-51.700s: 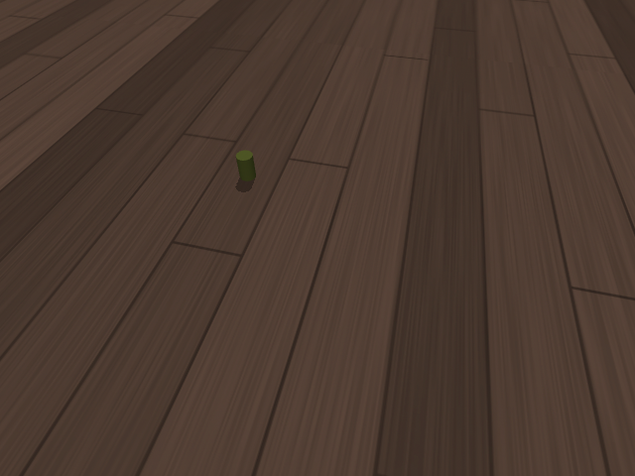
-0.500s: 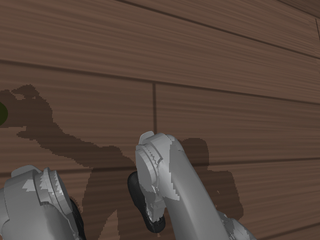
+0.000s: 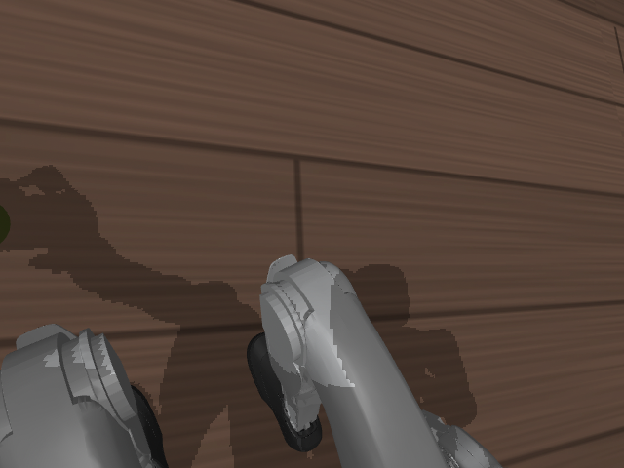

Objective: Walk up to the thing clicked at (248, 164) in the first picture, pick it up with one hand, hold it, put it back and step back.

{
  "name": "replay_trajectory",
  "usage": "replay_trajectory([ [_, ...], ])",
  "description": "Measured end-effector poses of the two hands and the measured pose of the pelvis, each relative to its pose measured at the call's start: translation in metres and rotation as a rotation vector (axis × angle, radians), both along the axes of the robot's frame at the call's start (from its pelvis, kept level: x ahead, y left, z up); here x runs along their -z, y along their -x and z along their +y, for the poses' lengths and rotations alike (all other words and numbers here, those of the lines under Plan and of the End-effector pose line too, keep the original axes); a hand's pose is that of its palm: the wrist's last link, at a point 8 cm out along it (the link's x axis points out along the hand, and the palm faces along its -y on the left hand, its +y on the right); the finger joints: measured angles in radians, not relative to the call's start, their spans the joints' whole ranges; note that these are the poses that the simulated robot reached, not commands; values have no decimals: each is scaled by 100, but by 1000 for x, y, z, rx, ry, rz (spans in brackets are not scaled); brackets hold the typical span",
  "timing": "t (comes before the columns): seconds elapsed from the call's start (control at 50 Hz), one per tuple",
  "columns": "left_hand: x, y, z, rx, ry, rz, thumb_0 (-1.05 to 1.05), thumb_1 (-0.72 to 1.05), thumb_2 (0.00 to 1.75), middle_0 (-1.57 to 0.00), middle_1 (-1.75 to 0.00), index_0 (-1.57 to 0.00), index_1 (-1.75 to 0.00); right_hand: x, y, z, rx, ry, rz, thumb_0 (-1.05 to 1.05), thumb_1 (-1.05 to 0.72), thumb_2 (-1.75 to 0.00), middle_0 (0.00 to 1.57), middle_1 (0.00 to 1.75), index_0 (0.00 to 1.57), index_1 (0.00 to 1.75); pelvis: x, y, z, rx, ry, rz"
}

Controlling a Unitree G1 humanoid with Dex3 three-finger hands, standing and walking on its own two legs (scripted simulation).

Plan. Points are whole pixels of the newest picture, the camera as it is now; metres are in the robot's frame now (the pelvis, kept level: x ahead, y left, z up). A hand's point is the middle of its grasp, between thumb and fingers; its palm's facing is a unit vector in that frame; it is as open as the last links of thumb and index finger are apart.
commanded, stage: close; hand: left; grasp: from above
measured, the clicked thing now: out of the picture +0.47 +0.30 -0.25
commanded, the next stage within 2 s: settle in 0.50 s
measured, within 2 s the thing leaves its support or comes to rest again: leaves its support in 1.00 s
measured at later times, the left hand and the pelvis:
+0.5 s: hand out of the picture +0.46 +0.30 -0.21, palm faces -0.43 -0.14 -0.89, open 12.0 cm; pelvis +0.00 +0.00 +0.00, yaw +0 degrees
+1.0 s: hand out of the picture +0.46 +0.30 -0.20, palm faces -0.38 -0.13 -0.92, open 10.9 cm; pelvis +0.01 +0.00 +0.00, yaw +1 degrees
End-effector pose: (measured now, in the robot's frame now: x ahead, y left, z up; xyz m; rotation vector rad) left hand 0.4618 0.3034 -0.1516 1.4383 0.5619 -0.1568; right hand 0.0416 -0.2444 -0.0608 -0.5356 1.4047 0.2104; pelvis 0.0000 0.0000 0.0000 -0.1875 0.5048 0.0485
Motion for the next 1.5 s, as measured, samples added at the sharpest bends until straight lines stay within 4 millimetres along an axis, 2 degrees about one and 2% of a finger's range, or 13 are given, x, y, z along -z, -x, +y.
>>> replay_trajectory([
  [0.64, -2, 0, -1, 4, -10, 0, 0, -34, 105, -34, -114, -30, -112, 1, -2, 2, -2, -4, -5, 0, -91, -90, 20, 30, 20, 30, 0, 0, 0, -3, -1, 2],
  [0.8, -4, 0, 0, 2, -2, -6, -1, -30, 110, -40, -119, -37, -118, -1, 0, 1, 9, 4, -1, 0, -93, -91, 20, 30, 20, 30, -1, 0, 1, -3, 0, 6],
  [0.94, -7, 0, 1, 11, -8, -28, 0, -27, 104, -41, -118, -40, -118, 0, -1, -2, 41, 9, 10, 0, -94, -91, 20, 30, 20, 30, -2, -4, 1, -6, 1, 30],
  [1.02, -17, 3, 1, 19, -20, -70, 0, -25, 100, -42, -116, -41, -116, 2, -8, -4, 66, 3, 14, 0, -94, -91, 20, 30, 20, 30, -5, -7, 1, -12, -4, 54],
  [1.12, -40, 7, 5, -5, -46, -93, 0, -22, 95, -44, -113, -43, -112, 6, -26, -8, 95, -8, -6, 0, -94, -91, 20, 30, 20, 30, -14, -9, 0, -23, -20, 84],
  [1.28, -80, 7, 14, -63, -52, -17, 0, -22, 93, -46, -110, -46, -108, 0, -52, -12, 119, -3, -68, 0, -94, -91, 20, 30, 20, 30, -34, -6, -2, -40, -40, 96],
  [1.38, -96, 5, 12, -34, -33, 19, 0, -23, 93, -47, -109, -47, -108, -8, -53, -16, 127, 23, -64, 0, -94, -91, 20, 30, 20, 30, -43, -5, -3, -49, -45, 96],
  [1.5, -105, 6, 9, 5, -18, 19, 0, -24, 93, -48, -108, -48, -107, -19, -42, -20, 148, 68, -34, 0, -93, -91, 20, 30, 20, 30, -50, -3, -4, -57, -49, 95],
])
